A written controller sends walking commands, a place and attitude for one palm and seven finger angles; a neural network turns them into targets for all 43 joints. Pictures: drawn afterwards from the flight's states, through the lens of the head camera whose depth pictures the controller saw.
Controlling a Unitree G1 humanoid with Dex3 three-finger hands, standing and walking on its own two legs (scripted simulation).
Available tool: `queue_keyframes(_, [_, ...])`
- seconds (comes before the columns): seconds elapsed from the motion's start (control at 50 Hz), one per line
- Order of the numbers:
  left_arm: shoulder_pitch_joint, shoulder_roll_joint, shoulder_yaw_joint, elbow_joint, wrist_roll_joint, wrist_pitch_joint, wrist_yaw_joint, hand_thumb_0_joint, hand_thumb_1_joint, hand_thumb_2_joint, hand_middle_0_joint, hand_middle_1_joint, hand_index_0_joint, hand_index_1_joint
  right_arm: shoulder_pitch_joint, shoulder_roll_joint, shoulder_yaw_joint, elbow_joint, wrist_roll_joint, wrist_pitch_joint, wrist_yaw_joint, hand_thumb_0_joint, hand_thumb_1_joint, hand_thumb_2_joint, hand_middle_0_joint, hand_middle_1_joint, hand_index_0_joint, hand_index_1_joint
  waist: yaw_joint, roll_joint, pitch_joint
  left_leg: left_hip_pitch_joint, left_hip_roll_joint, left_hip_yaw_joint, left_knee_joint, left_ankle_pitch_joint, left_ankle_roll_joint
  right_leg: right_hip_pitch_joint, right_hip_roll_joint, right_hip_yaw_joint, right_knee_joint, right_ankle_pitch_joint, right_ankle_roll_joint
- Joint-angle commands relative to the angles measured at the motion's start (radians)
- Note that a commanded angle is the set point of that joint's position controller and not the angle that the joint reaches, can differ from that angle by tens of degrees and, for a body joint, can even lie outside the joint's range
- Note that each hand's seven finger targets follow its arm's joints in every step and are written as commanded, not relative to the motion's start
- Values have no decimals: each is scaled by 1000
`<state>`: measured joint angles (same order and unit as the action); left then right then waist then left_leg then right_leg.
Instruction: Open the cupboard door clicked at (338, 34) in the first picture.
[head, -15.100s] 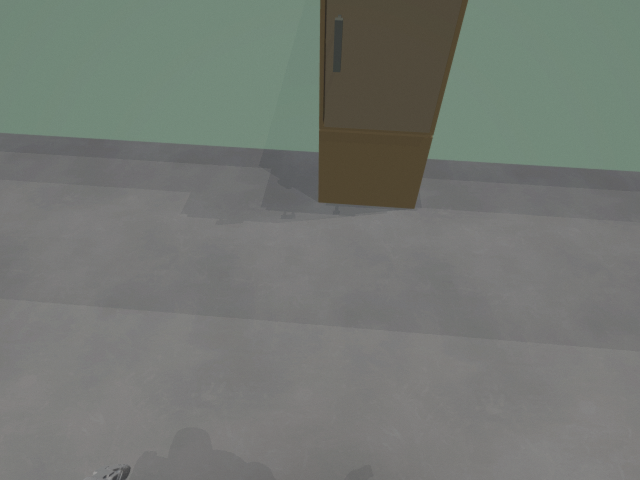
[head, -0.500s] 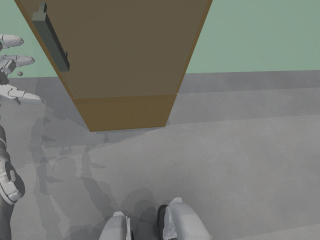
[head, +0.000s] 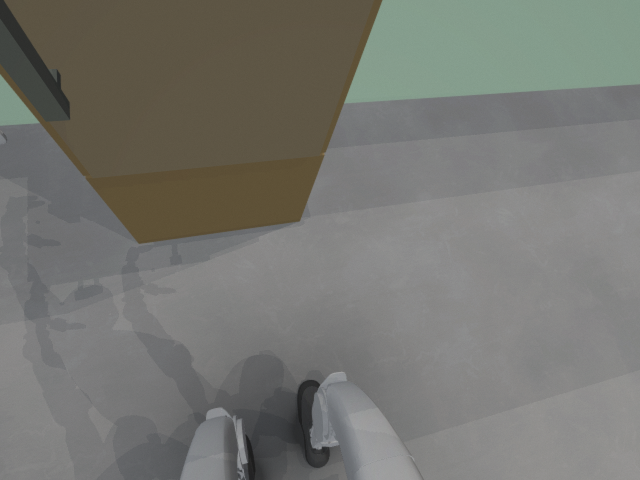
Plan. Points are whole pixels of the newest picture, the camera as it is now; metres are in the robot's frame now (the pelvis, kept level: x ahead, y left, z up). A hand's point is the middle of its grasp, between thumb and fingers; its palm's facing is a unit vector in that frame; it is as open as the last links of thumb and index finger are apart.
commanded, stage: move the hooked fingers beside the handle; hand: left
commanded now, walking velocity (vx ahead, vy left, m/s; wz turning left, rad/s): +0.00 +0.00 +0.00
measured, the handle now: (20, 42) +0.58 +0.24 +0.07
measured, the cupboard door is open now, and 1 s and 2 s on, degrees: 0 0 0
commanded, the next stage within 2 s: slide the fingers in behind the handle in 0.64 s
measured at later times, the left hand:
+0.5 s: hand out of the picture +0.52 +0.31 +0.06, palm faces +0.07 -1.00 -0.02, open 14.0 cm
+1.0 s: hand out of the picture +0.52 +0.28 +0.06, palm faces +0.06 -1.00 -0.02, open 14.0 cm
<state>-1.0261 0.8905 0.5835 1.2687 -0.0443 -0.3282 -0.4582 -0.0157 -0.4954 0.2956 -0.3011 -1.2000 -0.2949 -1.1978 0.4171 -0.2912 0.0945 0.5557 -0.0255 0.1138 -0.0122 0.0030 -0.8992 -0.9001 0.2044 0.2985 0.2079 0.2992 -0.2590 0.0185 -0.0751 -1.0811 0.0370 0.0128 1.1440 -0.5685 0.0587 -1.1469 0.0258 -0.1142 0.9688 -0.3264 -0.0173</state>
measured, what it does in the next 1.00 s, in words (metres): stands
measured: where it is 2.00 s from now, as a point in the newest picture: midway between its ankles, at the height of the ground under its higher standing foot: (280, 465)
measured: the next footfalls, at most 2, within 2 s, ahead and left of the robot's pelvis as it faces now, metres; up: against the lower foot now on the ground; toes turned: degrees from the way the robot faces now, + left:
none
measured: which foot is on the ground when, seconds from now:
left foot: down 0.00-1.00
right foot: down 0.00-1.00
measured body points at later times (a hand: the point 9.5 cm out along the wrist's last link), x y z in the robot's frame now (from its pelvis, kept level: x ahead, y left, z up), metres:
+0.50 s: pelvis +0.01 +0.01 +0.01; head +0.19 +0.06 +0.42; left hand +0.51 +0.36 +0.07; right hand +0.02 -0.26 -0.08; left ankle -0.03 +0.07 -0.65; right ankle +0.06 -0.12 -0.65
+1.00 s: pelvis +0.00 +0.00 +0.01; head +0.18 +0.05 +0.42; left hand +0.51 +0.33 +0.07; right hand -0.01 -0.26 -0.09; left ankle -0.03 +0.07 -0.65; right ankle +0.06 -0.12 -0.65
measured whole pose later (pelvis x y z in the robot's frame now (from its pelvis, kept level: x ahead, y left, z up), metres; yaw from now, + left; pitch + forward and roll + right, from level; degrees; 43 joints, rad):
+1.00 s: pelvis +0.00 +0.00 +0.01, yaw +1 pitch +27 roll -6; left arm -0.95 0.76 0.52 1.22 -0.07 -0.36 -0.41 -0.02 -0.50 0.30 -0.30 -1.20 -0.29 -1.20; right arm 0.40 -0.28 0.08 0.57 -0.02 0.13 0.00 0.00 -0.90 -0.90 0.20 0.30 0.21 0.30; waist -0.23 0.02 -0.09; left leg -1.02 0.03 0.00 1.12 -0.57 0.06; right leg -1.08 0.02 -0.12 0.95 -0.33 -0.01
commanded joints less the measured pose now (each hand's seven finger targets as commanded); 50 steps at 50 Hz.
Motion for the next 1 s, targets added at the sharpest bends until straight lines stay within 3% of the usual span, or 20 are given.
queue_keyframes(0.0, [-296,299,38,-246,-48,-63,-8,0,-500,300,-300,-1200,-300,-1200,224,-227,-86,-24,-2,10,-7,0,-900,-900,200,300,200,300,45,278,-603,423,25,-121,-133,765,-68,366,27,61,-30,304,-6])
queue_keyframes(0.1, [-296,280,45,-298,-58,-72,5,0,-500,300,-300,-1200,-300,-1200,226,-223,-96,-13,-5,16,1,0,-900,-900,200,300,200,300,46,294,-598,468,28,-125,-138,789,-76,347,31,55,-41,289,-7])
queue_keyframes(0.16, [-276,268,33,-281,-49,-72,15,0,-500,300,-300,-1200,-300,-1200,216,-218,-93,-13,-6,15,1,0,-900,-900,200,300,200,300,46,273,-548,433,23,-117,-147,748,-70,364,31,57,-49,281,-6])
queue_keyframes(0.2, [-296,259,26,-306,-49,-84,16,0,-500,300,-300,-1200,-300,-1200,220,-217,-95,-8,-7,17,1,0,-900,-900,200,300,200,300,49,316,-563,481,26,-125,-150,790,-81,346,32,52,-49,281,-11])
queue_keyframes(0.24, [-265,240,19,-273,-52,-79,16,0,-500,300,-300,-1200,-300,-1200,216,-216,-95,-9,-7,16,0,0,-900,-900,200,300,200,300,45,269,-546,464,26,-126,-149,783,-79,354,33,51,-52,280,-8])
queue_keyframes(0.26, [-282,214,0,-275,-60,-78,13,0,-500,300,-300,-1200,-300,-1200,211,-213,-93,-7,-5,17,0,0,-900,-900,200,300,200,300,34,272,-531,454,24,-119,-149,768,-75,353,32,53,-56,285,-6])
queue_keyframes(0.34, [-251,206,-2,-283,-66,-81,4,0,-500,300,-300,-1200,-300,-1200,205,-212,-94,-14,-4,17,1,0,-900,-900,200,300,200,300,51,296,-539,480,24,-121,-153,807,-84,356,32,51,-55,294,-10])
queue_keyframes(0.44, [-270,175,-21,-272,-72,-86,7,0,-500,300,-300,-1200,-300,-1200,198,-211,-94,-14,-3,19,1,0,-900,-900,200,300,200,300,39,267,-519,464,24,-124,-151,772,-84,337,33,48,-52,272,-8])
queue_keyframes(0.46, [-259,199,1,-271,-71,-89,13,0,-500,300,-300,-1200,-300,-1200,197,-214,-99,-16,-4,16,-2,0,-900,-900,200,300,200,300,42,233,-525,447,22,-123,-150,764,-79,362,32,50,-51,284,-8])
queue_keyframes(0.5, [-266,213,7,-296,-67,-99,11,0,-500,300,-300,-1200,-300,-1200,199,-215,-99,-16,-5,14,-3,0,-900,-900,200,300,200,300,51,287,-560,482,23,-125,-147,807,-89,352,31,52,-43,292,-11])
queue_keyframes(0.54, [-288,189,-17,-277,-64,-98,14,0,-500,300,-300,-1200,-300,-1200,191,-208,-95,-10,-3,16,-2,0,-900,-900,200,300,200,300,39,278,-518,467,24,-126,-147,782,-88,339,31,49,-47,279,-9])
queue_keyframes(0.62, [-298,189,-12,-282,-68,-99,18,0,-500,300,-300,-1200,-300,-1200,194,-210,-96,-9,-4,15,-3,0,-900,-900,200,300,200,300,37,270,-548,472,22,-128,-141,779,-88,339,32,51,-44,277,-8])
queue_keyframes(0.66, [-271,210,5,-277,-64,-96,22,0,-500,300,-300,-1200,-300,-1200,190,-212,-96,-16,-4,12,-2,0,-900,-900,200,300,200,300,50,257,-553,444,18,-124,-145,750,-83,372,31,54,-44,280,-10])
queue_keyframes(0.7, [-267,220,9,-299,-57,-99,22,0,-500,300,-300,-1200,-300,-1200,195,-211,-96,-16,-4,13,0,0,-900,-900,200,300,200,300,62,296,-580,482,22,-129,-148,798,-91,365,32,52,-41,287,-13])
queue_keyframes(0.76, [-258,180,-12,-281,-71,-93,23,0,-500,300,-300,-1200,-300,-1200,188,-208,-93,-18,-1,15,2,0,-900,-900,200,300,200,300,51,233,-531,428,18,-118,-156,716,-77,383,33,54,-55,273,-9])
queue_keyframes(0.8, [-272,165,-26,-289,-72,-95,22,0,-500,300,-300,-1200,-300,-1200,188,-207,-92,-17,1,15,-1,0,-900,-900,200,300,200,300,49,255,-543,436,18,-117,-158,711,-76,372,32,56,-52,268,-10])
queue_keyframes(0.88, [-303,148,-43,-257,-64,-95,43,0,-500,300,-300,-1200,-300,-1200,188,-205,-88,-13,1,12,-4,0,-900,-900,200,300,200,300,34,237,-486,387,10,-113,-165,626,-68,358,30,58,-57,234,-12])
queue_keyframes(0.9, [-325,159,-40,-277,-59,-101,47,0,-500,300,-300,-1200,-300,-1200,190,-206,-89,-8,-1,12,-3,0,-900,-900,200,300,200,300,36,265,-510,403,11,-113,-164,628,-73,351,28,58,-54,227,-10])
queue_keyframes(0.96, [-326,168,-29,-263,-55,-107,64,0,-500,300,-300,-1200,-300,-1200,189,-205,-89,-8,-4,7,-2,0,-900,-900,200,300,200,300,35,226,-526,366,6,-107,-159,582,-63,388,27,65,-53,233,-10])
queue_keyframes(0.98, [-321,174,-22,-268,-55,-112,67,0,-500,300,-300,-1200,-300,-1200,191,-207,-89,-13,-5,5,-3,0,-900,-900,200,300,200,300,40,247,-535,377,6,-111,-159,605,-67,385,27,62,-45,242,-16])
